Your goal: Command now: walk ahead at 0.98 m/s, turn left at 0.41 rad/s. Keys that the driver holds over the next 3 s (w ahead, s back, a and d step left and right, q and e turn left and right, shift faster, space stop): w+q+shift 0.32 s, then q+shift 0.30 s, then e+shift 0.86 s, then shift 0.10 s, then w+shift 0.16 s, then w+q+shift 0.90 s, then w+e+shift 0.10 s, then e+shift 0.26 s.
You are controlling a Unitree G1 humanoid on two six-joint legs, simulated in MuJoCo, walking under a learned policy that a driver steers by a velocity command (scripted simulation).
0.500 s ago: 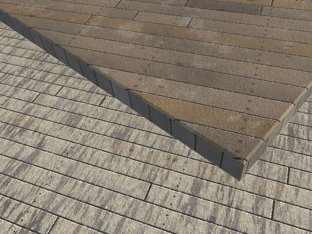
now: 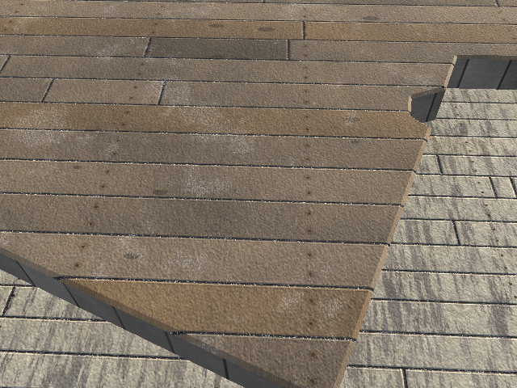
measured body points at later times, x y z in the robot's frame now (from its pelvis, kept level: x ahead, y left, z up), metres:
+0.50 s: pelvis +0.41 +0.03 -0.02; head +0.47 +0.06 +0.43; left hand +0.23 +0.26 -0.14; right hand +0.77 -0.07 -0.04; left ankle +0.53 +0.13 -0.59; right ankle +0.22 -0.17 -0.71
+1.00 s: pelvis +0.68 +0.15 +0.13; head +0.69 +0.17 +0.57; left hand +0.76 +0.47 +0.06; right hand +0.93 -0.02 +0.04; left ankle +0.53 +0.17 -0.50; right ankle +0.81 +0.17 -0.58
